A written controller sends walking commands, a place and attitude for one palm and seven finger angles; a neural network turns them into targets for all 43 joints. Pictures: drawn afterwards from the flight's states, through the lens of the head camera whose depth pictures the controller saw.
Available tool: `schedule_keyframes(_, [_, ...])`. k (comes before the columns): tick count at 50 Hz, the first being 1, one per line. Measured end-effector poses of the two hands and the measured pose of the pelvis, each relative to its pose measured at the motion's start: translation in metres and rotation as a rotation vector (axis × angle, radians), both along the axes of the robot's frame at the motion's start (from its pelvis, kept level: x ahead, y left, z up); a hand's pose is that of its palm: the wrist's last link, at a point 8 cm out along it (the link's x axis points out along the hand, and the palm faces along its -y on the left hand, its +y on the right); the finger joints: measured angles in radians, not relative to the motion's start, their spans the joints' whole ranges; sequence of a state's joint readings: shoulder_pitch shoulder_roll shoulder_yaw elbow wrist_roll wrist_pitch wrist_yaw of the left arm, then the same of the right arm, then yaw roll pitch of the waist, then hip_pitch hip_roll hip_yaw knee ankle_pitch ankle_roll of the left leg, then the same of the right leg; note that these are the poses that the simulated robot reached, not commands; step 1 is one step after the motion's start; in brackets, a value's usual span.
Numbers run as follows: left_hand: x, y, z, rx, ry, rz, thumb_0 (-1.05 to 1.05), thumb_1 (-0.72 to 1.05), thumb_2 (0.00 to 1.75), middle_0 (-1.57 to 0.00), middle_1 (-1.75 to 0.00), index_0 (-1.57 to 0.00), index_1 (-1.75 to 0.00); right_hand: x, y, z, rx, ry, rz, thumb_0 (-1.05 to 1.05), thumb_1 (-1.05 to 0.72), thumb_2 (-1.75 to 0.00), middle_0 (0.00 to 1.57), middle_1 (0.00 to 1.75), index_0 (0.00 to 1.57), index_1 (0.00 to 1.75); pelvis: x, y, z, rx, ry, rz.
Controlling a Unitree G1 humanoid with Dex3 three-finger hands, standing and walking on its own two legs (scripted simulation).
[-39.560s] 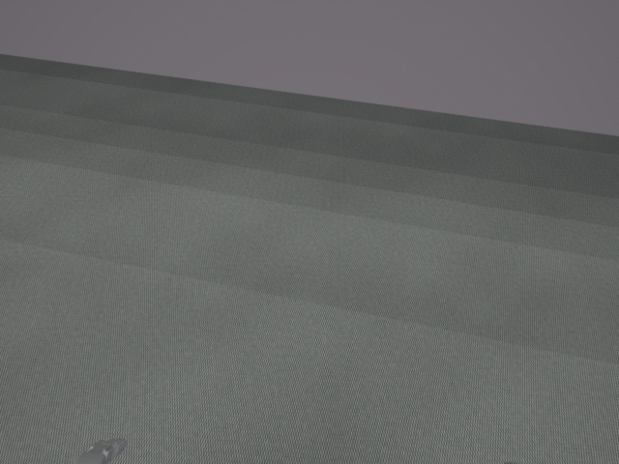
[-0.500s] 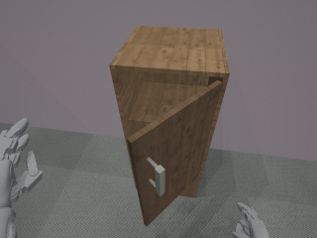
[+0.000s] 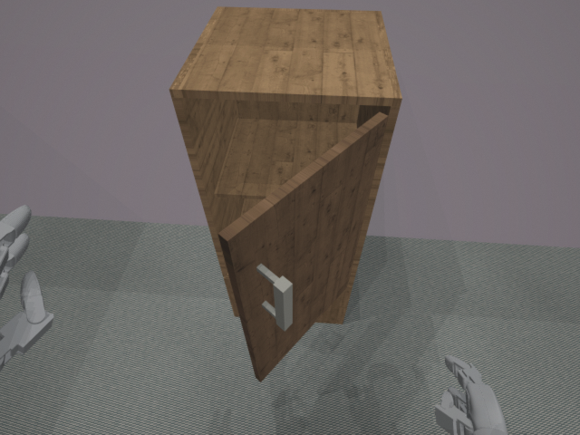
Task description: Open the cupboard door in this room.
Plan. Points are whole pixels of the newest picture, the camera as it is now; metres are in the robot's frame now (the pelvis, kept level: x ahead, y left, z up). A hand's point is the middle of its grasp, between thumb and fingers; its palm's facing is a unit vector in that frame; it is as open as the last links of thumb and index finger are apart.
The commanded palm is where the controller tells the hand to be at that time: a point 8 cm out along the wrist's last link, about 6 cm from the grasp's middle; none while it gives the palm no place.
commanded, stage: step back with the hand held close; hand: left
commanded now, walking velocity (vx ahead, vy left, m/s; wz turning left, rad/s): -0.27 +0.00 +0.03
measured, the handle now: (274, 297) +0.33 +0.05 -0.04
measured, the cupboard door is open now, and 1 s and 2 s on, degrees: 52 52 52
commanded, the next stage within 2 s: stop stepping back and stand still in 0.64 s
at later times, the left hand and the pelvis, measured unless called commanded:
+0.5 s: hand out of the picture +0.06 +0.30 +0.16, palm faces +0.55 -0.68 -0.48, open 7.4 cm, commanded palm -0.01 +0.33 +0.17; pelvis -0.10 +0.01 -0.02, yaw +8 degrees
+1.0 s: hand out of the picture -0.03 +0.24 +0.17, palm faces +0.39 -0.79 -0.47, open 7.4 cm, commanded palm -0.10 +0.29 +0.17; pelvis -0.23 -0.01 -0.02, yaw +1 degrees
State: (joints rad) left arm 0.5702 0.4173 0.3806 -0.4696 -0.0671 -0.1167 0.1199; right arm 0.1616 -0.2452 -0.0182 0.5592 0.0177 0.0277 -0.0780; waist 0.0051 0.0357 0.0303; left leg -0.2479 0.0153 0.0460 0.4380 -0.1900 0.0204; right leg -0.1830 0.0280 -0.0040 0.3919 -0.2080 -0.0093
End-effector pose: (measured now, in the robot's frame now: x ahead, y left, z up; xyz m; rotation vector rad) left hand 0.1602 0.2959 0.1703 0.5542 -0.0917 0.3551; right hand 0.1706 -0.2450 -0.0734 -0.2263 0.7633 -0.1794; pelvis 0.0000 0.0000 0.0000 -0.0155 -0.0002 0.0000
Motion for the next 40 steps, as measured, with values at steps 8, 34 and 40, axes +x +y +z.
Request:
schedule_keyframes(8, [-0.029,0.017,0.007,0.031,-0.072,-0.013,0.01,0.89,0.90,-0.22,-0.30,-0.22,-0.30,-0.031,0.014,0.006,-0.018,-0.014,-0.008,0.01,-0.90,-0.90,0.20,0.29,0.20,0.30,-0.028,0.012,-0.003,-0.007,-0.009,-0.001])
schedule_keyframes(34, [-0.183,0.043,0.008,0.064,-0.268,0.120,0.01,0.88,0.90,-0.22,-0.30,-0.22,-0.30,-0.119,0.057,-0.015,-0.042,-0.031,0.180,0.01,-0.90,-0.90,0.20,0.30,0.20,0.30,-0.145,0.024,-0.023,-0.014,-0.018,0.131])
schedule_keyframes(40, [-0.196,0.044,0.010,0.045,-0.240,0.097,0.01,0.89,0.90,-0.21,-0.30,-0.21,-0.30,-0.155,0.063,-0.003,0.024,-0.071,0.146,0.01,-0.90,-0.90,0.20,0.30,0.20,0.30,-0.177,0.017,-0.014,-0.045,0.001,0.061])
